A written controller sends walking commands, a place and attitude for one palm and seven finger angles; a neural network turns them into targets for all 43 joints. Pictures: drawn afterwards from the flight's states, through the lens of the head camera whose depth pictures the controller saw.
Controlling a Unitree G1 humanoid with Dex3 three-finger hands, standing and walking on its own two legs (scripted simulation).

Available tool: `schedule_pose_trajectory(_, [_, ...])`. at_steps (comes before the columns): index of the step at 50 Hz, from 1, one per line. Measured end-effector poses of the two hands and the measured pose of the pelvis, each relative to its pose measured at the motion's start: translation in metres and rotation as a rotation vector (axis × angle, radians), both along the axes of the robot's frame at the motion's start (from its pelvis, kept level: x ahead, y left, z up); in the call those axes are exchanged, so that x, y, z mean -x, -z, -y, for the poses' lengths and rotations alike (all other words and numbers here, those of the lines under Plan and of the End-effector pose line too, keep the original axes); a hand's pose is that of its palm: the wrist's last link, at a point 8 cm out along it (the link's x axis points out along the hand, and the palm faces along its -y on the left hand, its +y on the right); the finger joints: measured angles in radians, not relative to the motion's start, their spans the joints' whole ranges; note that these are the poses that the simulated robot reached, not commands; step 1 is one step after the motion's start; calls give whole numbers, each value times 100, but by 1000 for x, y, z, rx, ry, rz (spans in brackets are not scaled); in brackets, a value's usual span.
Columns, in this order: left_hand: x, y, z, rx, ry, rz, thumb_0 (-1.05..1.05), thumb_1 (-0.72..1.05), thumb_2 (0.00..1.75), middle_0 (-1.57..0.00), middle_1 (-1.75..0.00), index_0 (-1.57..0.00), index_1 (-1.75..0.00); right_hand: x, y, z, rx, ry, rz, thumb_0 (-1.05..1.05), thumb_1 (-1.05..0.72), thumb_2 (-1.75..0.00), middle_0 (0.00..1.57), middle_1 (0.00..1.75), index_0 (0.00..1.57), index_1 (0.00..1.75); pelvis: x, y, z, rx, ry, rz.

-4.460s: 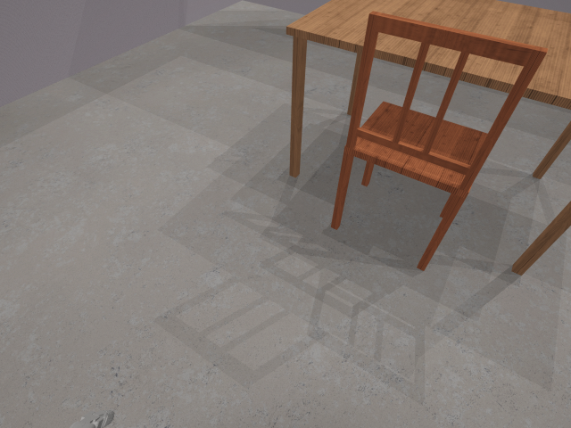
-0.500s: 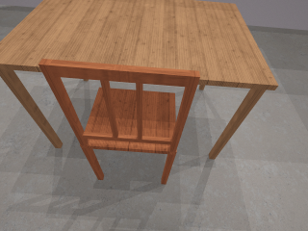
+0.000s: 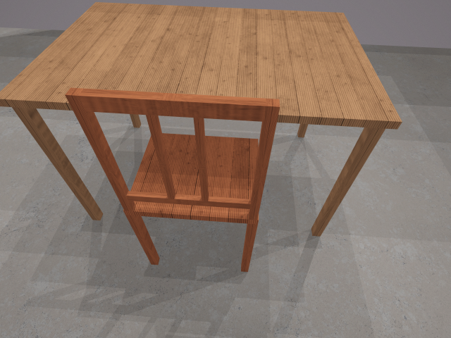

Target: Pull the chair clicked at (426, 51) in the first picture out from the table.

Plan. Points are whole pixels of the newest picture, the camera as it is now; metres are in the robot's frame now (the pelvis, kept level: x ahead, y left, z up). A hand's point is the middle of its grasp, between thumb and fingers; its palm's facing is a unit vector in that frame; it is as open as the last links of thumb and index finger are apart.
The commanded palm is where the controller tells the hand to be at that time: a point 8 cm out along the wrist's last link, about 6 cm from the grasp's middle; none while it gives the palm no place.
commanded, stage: come to a stop and stand still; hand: left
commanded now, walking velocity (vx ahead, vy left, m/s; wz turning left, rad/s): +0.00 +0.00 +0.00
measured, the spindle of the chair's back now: (163, 161) +0.53 +0.21 -0.06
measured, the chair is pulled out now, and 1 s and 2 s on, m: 0.00 0.00 0.00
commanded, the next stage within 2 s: look again from close up in 0.42 s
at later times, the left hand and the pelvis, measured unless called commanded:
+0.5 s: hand out of the picture -0.02 +0.17 -0.18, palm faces +0.02 -0.99 -0.15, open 7.4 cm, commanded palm none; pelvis +0.00 +0.01 +0.01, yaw -1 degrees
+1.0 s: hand out of the picture -0.01 +0.18 -0.17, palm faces +0.02 -0.98 -0.20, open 7.4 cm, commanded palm none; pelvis -0.03 +0.01 +0.00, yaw +0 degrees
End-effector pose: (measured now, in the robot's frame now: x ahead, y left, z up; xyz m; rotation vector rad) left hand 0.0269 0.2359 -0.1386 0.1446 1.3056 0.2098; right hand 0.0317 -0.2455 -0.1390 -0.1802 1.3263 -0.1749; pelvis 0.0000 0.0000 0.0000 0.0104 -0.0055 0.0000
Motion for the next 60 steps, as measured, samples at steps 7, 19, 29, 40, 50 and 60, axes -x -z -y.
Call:
schedule_pose_trajectory(7, [18, 11, -14, 31, -5, -52, 1, 91, 90, -20, -30, -20, -30, 16, -4, -33, -5, -10, -17, 0, -92, -90, 20, 30, 20, 30, 5, -1, -13, -1, 7, 8])
schedule_pose_trajectory(19, [46, 8, 2, 69, 16, -145, 1, 91, 90, -20, -30, -20, -30, 34, -2, -43, -30, 31, -44, 1, -93, -90, 20, 30, 20, 30, 1, -5, -18, 6, 24, 20])
schedule_pose_trajectory(29, [48, 9, 16, 62, 40, -147, 1, 91, 90, -20, -30, -20, -30, 48, 5, -46, -63, 41, -74, 1, -92, -90, 20, 30, 20, 30, 3, -2, -13, 12, 22, 14])
schedule_pose_trajectory(40, [36, 8, 6, 30, 57, -48, 1, 91, 90, -20, -30, -20, -30, 50, 10, -41, -67, 34, 2, 1, -92, -90, 20, 30, 20, 30, 15, 3, -10, 5, 11, 42])
schedule_pose_trajectory(50, [40, 3, 4, 23, 51, -14, 1, 91, 90, -20, -30, -20, -30, 68, 9, -39, -74, 29, -14, 0, -91, -90, 20, 30, 20, 30, 26, 1, -7, 1, 8, 47])
schedule_pose_trajectory(60, [67, 6, 15, 51, 32, -64, 1, 91, 90, -20, -30, -20, -30, 91, 8, -39, -77, 39, -69, 0, -91, -90, 20, 30, 20, 30, 34, 0, -5, 0, 7, 46])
